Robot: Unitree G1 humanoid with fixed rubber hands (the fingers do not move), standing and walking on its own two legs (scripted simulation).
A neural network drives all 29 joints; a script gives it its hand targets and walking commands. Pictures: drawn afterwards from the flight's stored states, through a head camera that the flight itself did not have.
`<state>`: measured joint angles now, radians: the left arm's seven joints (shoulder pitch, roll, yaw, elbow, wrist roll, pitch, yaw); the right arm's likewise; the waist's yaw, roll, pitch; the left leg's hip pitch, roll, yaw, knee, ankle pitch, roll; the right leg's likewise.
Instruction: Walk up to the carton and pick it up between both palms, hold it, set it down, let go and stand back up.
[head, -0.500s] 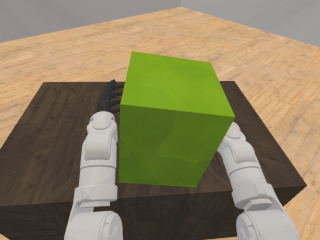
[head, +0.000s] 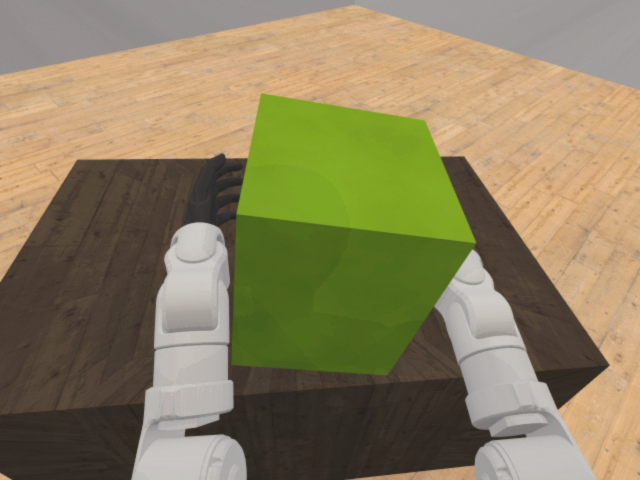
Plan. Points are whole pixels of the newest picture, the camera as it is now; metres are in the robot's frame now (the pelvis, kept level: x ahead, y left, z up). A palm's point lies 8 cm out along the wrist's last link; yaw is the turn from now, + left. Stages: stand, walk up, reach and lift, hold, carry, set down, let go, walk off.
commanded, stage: hold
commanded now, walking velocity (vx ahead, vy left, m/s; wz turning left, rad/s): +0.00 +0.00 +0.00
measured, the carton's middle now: (328, 242) +0.37 -0.02 +0.15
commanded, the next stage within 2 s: none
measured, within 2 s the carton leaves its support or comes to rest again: neither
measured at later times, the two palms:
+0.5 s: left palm (196, 217) +0.36 +0.13 +0.19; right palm (445, 236) +0.35 -0.16 +0.16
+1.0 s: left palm (179, 223) +0.34 +0.14 +0.20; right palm (438, 234) +0.35 -0.15 +0.17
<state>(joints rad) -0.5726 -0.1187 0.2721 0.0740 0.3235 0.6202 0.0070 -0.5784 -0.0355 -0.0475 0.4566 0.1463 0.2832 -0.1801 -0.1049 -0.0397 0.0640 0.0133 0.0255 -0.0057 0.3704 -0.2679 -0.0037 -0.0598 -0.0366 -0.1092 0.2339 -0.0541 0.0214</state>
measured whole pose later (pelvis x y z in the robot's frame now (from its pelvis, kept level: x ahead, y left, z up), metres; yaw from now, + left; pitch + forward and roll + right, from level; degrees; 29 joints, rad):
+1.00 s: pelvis -0.01 -0.01 +0.00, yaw +1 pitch -9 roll -1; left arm -0.62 -0.10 0.32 0.02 0.37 0.71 -0.06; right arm -0.63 0.00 -0.06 0.45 0.13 0.31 -0.20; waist -0.08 -0.06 0.09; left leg 0.05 0.03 -0.03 0.36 -0.24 -0.01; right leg -0.03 -0.04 -0.13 0.25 -0.05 0.01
